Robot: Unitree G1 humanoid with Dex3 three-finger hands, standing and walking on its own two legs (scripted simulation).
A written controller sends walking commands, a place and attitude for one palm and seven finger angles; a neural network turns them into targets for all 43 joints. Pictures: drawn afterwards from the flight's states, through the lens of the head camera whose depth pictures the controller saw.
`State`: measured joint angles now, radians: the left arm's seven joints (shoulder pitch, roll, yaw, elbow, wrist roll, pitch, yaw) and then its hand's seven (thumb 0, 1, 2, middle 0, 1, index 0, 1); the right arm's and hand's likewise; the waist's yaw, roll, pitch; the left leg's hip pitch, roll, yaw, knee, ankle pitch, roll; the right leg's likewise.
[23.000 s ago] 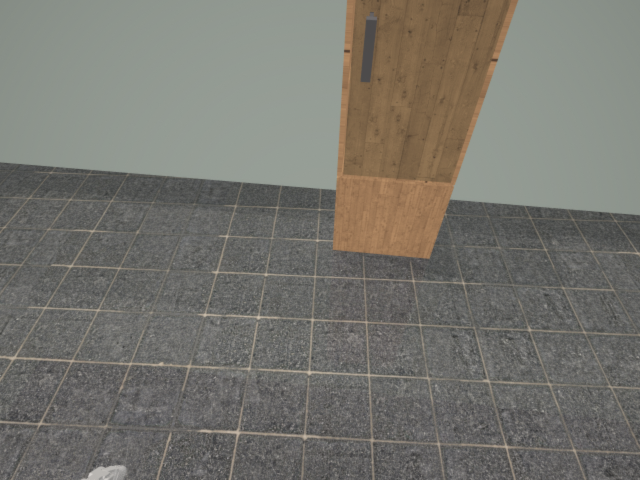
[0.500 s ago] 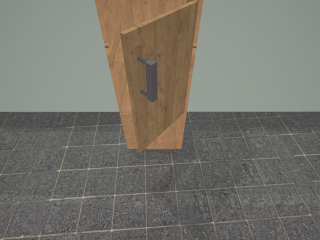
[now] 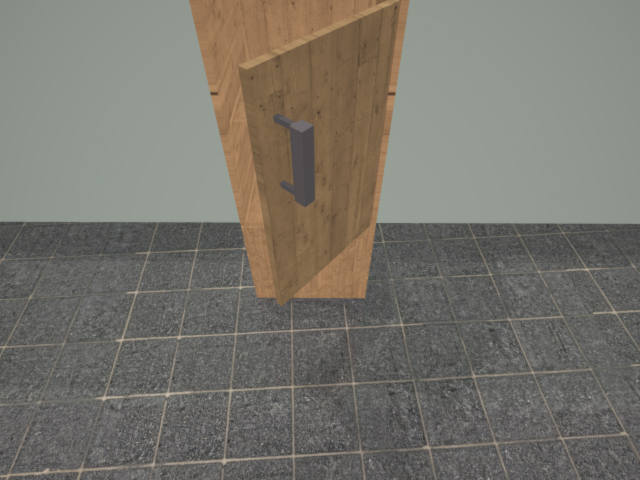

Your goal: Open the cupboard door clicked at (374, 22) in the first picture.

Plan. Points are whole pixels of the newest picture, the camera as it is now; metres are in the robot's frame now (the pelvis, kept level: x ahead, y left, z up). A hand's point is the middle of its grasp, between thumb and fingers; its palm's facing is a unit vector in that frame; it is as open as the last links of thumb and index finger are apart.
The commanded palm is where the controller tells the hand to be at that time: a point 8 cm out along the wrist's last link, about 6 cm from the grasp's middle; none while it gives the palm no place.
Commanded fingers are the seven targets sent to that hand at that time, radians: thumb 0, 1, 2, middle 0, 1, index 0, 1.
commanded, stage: look to check the result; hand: left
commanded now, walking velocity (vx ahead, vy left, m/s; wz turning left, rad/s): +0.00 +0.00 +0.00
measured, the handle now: (293, 160) +0.58 +0.08 +0.08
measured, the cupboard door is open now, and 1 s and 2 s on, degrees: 49 49 49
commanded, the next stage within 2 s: walk to a spot facing it in 0.02 s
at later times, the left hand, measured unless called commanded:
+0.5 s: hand out of the picture +0.03 +0.18 -0.18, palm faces -0.04 -0.98 -0.20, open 7.4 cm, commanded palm none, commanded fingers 0.00 0.90 0.90 -0.20 -0.30 -0.20 -0.30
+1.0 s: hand out of the picture +0.14 +0.13 -0.17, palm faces -0.35 -0.90 -0.25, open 7.4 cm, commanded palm none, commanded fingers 0.00 0.90 0.90 -0.20 -0.30 -0.20 -0.30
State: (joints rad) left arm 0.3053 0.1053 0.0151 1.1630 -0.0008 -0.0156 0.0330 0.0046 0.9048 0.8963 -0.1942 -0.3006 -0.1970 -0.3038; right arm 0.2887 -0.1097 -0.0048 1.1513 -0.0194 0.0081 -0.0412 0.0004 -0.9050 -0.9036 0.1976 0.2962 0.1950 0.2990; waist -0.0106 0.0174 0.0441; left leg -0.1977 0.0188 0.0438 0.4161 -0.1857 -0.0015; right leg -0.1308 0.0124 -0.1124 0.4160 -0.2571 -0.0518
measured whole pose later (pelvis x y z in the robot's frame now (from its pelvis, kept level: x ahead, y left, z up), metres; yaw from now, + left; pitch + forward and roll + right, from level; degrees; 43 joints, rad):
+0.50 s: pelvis +0.00 +0.00 -0.01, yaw -7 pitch +0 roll +0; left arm 0.26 0.16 0.09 1.09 0.01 0.05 0.00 0.01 0.90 0.90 -0.20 -0.30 -0.20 -0.30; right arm 0.25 -0.15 -0.05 1.06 -0.03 0.02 -0.06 0.00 -0.90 -0.90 0.20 0.30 0.20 0.30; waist 0.00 0.00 0.06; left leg -0.26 0.08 0.16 0.55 -0.28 0.00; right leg -0.27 0.05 -0.01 0.61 -0.34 -0.05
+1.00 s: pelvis +0.00 -0.03 +0.00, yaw -25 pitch +1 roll +2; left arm 0.20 0.21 0.08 0.94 0.02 0.04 0.00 0.01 0.90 0.90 -0.20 -0.30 -0.20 -0.30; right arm 0.06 -0.22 -0.06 0.88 0.00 0.04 -0.03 0.00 -0.90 -0.90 0.20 0.30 0.20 0.30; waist 0.02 -0.02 0.11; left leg -0.39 0.02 0.01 0.82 -0.44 -0.05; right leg -0.29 0.08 0.14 0.52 -0.24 -0.05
